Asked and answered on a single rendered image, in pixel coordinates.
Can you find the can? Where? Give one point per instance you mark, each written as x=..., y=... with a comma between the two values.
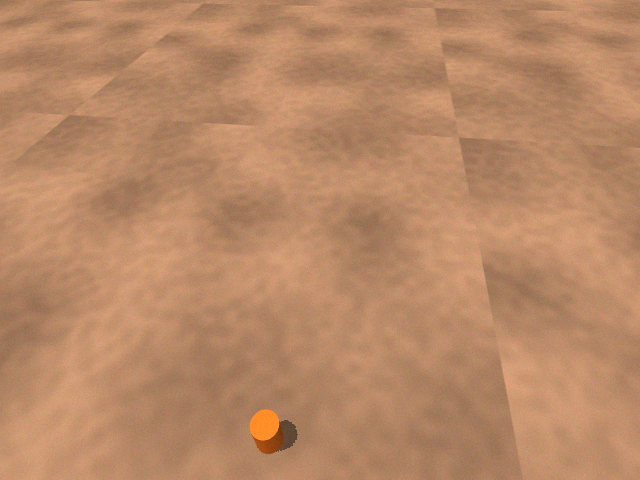
x=266, y=431

